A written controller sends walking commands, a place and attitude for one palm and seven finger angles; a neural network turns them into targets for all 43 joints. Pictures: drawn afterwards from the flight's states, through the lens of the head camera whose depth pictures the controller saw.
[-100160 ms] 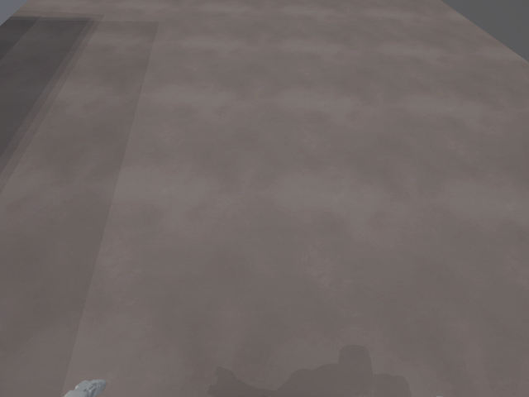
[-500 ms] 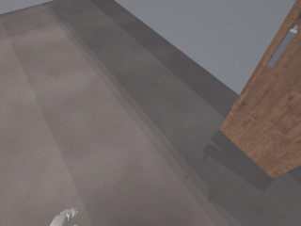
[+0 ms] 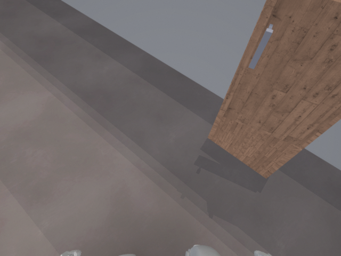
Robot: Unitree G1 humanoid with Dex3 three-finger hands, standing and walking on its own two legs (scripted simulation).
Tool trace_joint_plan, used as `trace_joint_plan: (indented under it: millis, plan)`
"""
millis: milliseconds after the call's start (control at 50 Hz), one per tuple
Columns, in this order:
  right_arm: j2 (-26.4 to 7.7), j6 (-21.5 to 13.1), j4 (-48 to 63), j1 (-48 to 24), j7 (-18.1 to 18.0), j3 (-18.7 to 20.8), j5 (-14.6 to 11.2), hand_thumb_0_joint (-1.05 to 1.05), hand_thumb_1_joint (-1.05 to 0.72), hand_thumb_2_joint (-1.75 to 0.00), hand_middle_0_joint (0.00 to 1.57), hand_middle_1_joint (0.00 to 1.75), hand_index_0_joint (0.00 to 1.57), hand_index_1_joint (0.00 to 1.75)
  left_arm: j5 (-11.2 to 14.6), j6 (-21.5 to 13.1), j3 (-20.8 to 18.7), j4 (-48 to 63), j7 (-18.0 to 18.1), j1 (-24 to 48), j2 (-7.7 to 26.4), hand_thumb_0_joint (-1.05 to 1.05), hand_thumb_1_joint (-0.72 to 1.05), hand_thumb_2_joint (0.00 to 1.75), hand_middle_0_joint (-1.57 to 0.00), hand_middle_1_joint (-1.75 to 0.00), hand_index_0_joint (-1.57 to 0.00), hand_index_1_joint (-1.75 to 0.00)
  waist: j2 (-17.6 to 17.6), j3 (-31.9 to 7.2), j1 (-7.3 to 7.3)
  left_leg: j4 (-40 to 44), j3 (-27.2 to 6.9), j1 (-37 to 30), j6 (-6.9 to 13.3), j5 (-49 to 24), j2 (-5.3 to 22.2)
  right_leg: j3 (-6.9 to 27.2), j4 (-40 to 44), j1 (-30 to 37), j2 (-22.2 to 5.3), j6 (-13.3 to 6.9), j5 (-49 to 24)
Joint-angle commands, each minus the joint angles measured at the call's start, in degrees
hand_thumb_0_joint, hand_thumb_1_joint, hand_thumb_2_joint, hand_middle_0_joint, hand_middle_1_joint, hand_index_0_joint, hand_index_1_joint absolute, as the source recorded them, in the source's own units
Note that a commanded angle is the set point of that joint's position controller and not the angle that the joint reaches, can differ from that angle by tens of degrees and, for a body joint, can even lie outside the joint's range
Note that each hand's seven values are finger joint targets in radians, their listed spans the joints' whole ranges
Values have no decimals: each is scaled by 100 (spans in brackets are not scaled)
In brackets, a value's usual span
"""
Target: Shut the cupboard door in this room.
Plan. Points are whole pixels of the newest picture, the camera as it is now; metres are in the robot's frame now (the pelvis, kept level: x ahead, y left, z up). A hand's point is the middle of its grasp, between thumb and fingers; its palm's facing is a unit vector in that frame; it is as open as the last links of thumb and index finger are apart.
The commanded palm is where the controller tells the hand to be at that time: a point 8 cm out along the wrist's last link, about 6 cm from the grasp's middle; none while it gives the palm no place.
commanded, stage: turn to face it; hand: left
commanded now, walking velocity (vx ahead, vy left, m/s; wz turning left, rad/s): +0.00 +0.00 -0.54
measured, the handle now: (261, 47) +0.75 -0.25 +0.07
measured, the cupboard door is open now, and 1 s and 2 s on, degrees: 15 15 15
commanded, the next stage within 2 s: take the last steps up to it in 0.52 s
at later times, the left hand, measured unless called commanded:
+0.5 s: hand (121, 244) +0.16 +0.13 -0.16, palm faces -0.22 -0.95 -0.23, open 7.4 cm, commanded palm none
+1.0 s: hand (140, 219) +0.22 +0.09 -0.16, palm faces -0.39 -0.90 -0.20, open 7.4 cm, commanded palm none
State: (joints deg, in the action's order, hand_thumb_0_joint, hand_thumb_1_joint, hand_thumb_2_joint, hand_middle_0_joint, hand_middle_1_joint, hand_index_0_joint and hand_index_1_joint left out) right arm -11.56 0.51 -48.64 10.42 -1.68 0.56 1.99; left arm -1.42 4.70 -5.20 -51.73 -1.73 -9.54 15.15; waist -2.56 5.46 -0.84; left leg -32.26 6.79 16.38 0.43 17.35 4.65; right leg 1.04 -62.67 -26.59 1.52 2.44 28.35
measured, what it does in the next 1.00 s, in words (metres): walks ahead, turning right: right foot, then left foot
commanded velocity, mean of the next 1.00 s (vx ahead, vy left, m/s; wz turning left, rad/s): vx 0.12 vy -0.05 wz -0.26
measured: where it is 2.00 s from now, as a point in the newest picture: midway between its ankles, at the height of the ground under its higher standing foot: (204, 233)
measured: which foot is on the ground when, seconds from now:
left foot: down 0.00-0.24, up 0.26-0.58, down 0.60-1.00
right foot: up 0.00-0.22, down 0.24-0.62, up 0.64-0.98, down 1.00-1.00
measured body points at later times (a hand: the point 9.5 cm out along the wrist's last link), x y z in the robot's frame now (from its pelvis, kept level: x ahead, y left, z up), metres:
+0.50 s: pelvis +0.03 -0.03 +0.00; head +0.07 -0.05 +0.45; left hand +0.17 +0.18 -0.14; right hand +0.02 -0.30 -0.15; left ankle +0.04 +0.10 -0.69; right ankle -0.01 -0.13 -0.73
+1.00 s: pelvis +0.08 -0.07 +0.00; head +0.10 -0.08 +0.45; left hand +0.24 +0.14 -0.15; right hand -0.05 -0.29 -0.15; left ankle +0.07 +0.09 -0.73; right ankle +0.03 -0.19 -0.73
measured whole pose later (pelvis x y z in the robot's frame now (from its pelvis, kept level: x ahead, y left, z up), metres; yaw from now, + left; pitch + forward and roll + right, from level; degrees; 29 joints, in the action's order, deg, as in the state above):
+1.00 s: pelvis +0.08 -0.07 +0.00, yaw -22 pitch +1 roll -1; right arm -12.3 0.0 -59.3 20.8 -1.0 2.8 2.4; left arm -2.0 1.9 -4.1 -56.0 -3.6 -10.9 13.2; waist 1.0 1.7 2.7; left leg -30.3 8.7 9.9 -3.2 20.7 8.4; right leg -4.3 -30.6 -16.1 -1.7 -0.1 18.9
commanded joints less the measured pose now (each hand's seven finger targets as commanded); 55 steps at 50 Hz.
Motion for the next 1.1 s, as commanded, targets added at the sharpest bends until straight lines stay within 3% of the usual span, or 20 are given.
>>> trace_joint_plan:
  millis: [0, 120, 160, 180, 200, 220, 240, 340, 480, 540, 580, 620, 680, 860, 940, 960, 980, 1000, 1040, 1080]
  plan:
    - [-1182, -71, 187, 429, -95, 360, -21, 0, -90, -90, 20, 30, 20, 30, 43, -123, -45, 571, -59, 240, 289, 0, 90, 90, -20, -30, -20, -30, 1267, -908, 216, 985, -677, -1424, 714, -3336, 1478, -187, 112, -472, -349, 95, -107]
    - [-1338, -7, -27, 570, -5, 471, -18, 0, -90, -90, 20, 30, 20, 30, 22, -202, 40, 602, -49, 389, 195, 0, 90, 90, -20, -30, -20, -30, 1545, -847, 343, 642, -270, -1181, 602, -3274, 1559, -658, 1991, 488, -158, -94, -336]
    - [-1377, 14, -9, 314, 15, 490, -50, 0, -90, -90, 20, 30, 20, 30, 27, -241, 22, 479, -27, -45, 270, 0, 90, 90, -20, -30, -20, -30, 1424, -911, 59, 208, -48, -839, 343, -2721, 1463, -712, 3067, 1229, -135, -190, -1268]
    - [-1305, 25, 17, 281, 42, 490, -88, 0, -90, -90, 20, 30, 20, 30, 3, -287, -24, 355, 0, -391, 488, 0, 90, 90, -20, -30, -20, -30, 965, -984, -98, -367, 146, -303, 73, -2071, 1224, -496, 3754, 2013, -281, -297, -2029]
    - [-934, 41, 140, 230, 75, 427, -142, 0, -90, -90, 20, 30, 20, 30, -52, -357, -119, 248, 79, -709, 1034, 0, 90, 90, -20, -30, -20, -30, -621, -1093, -256, -1450, 559, 845, -289, -263, 558, 1012, 4185, 2859, -1474, -716, -3309]
    - [-721, 89, 360, -62, 79, 325, -136, 0, -90, -90, 20, 30, 20, 30, 4, -390, -148, 143, 154, -954, 1366, 0, 90, 90, -20, -30, -20, -30, -1299, -931, -399, -2591, 190, 1656, -439, 2015, -23, 2001, 4232, 2718, -2419, -1362, -4966]
    - [-763, 161, 283, -105, 3, 315, -146, 0, -90, -90, 20, 30, 20, 30, 20, -386, -161, 156, 236, -897, 1303, 0, 90, 90, -20, -30, -20, -30, -1154, -978, -359, -3204, -513, 1808, -393, 1878, 67, 2021, 4261, 2492, -2342, -1615, -4674]
    - [-679, 153, -153, 291, 63, 284, -101, 0, -90, -90, 20, 30, 20, 30, 11, -413, 12, 358, 289, 51, 722, 0, 90, 90, -20, -30, -20, -30, -636, -968, 149, -3080, -582, 1455, -489, 608, 78, 794, 4092, 2076, -1471, -1274, -4339]
    - [-520, 108, -143, 148, 27, 238, -141, 0, -90, -90, 20, 30, 20, 30, -23, -393, -52, 152, 286, -192, 786, 0, 90, 90, -20, -30, -20, -30, -620, -850, 19, -1325, -446, 912, -440, 650, -158, 1208, 4000, 2021, -1504, -1402, -4232]
    - [-506, 45, -365, 703, -10, 224, -134, 0, -90, -90, 20, 30, 20, 30, 33, -342, -38, 125, 285, 21, 712, 0, 90, 90, -20, -30, -20, -30, -389, -794, 309, 334, -352, -335, -377, -584, -246, 1115, 3636, 1301, -1232, -1005, -3391]
    - [-1137, -62, -390, 850, -42, 301, -52, 0, -90, -90, 20, 30, 20, 30, 96, -283, 56, 160, 241, -318, 189, 0, 90, 90, -20, -30, -20, -30, 1387, -893, 212, 1111, -1812, -1167, 247, -1947, 1143, 354, 2592, 356, -183, -386, -1321]
    - [-1301, -60, -362, 884, -119, 313, 24, 0, -90, -90, 20, 30, 20, 30, 51, -222, 66, 209, 227, -125, 180, 0, 90, 90, -20, -30, -20, -30, 1896, -685, 324, 1659, -2694, -711, 951, -1881, 1953, 149, 770, 39, -31, -210, 634]
    - [-1075, -108, -293, 724, -114, 272, 42, 0, -90, -90, 20, 30, 20, 30, -19, -249, 5, 101, 47, 7, 204, 0, 90, 90, -20, -30, -20, -30, 1096, -524, 248, 1796, -2010, -868, 788, -705, 1565, 118, -91, -541, -260, -156, -80]
    - [-1208, -185, -680, 1068, -38, 459, 48, 0, -90, -90, 20, 30, 20, 30, -31, -326, 95, 97, -178, 396, -19, 0, 90, 90, -20, -30, -20, -30, 1233, -387, 441, 1829, -978, -914, 632, 15, 1544, -473, 2174, 117, -393, -158, -579]
    - [-1177, -155, -755, 772, 25, 457, 18, 0, -90, -90, 20, 30, 20, 30, -42, -392, 17, -280, -167, -497, 172, 0, 90, 90, -20, -30, -20, -30, 853, -423, -30, 1006, -517, 209, 289, 702, 1129, -796, 3582, 1988, -79, -268, -1349]
    - [-1007, -169, -711, 654, 57, 417, -21, 0, -90, -90, 20, 30, 20, 30, -44, -456, -45, -458, -119, -970, 427, 0, 90, 90, -20, -30, -20, -30, 261, -518, -272, 248, -106, 871, 84, 958, 745, -305, 4076, 2797, -444, -451, -876]
    - [-545, -190, -526, 494, 93, 295, -94, 0, -90, -90, 20, 30, 20, 30, -66, -531, -147, -645, -24, -1505, 987, 0, 90, 90, -20, -30, -20, -30, -1240, -621, -507, -1208, 509, 2077, -196, 1548, -13, 1550, 4774, 3564, -1674, -1036, 93]
    - [-585, -176, -261, -73, 106, 264, -82, 0, -90, -90, 20, 30, 20, 30, 6, -507, -153, -687, 44, -1714, 1167, 0, 90, 90, -20, -30, -20, -30, -1138, -425, -708, -2378, -14, 2496, -143, 2096, -108, 2378, 5344, 3177, -2270, -1515, 383]
    - [-692, -173, -376, -85, 95, 324, -59, 0, -90, -90, 20, 30, 20, 30, 1, -554, -60, -660, 166, -1200, 770, 0, 90, 90, -20, -30, -20, -30, -1266, -60, -403, -3182, -475, 2674, -100, 1369, 202, 2316, 5416, 2586, -2151, -1758, 418]
    - [-552, -150, -551, 211, 161, 319, -20, 0, -90, -90, 20, 30, 20, 30, -19, -625, 71, -568, 202, -665, 408, 0, 90, 90, -20, -30, -20, -30, -557, -17, 31, -2949, -470, 2102, -143, 774, 291, 1145, 5203, 2000, -1778, -1551, -672]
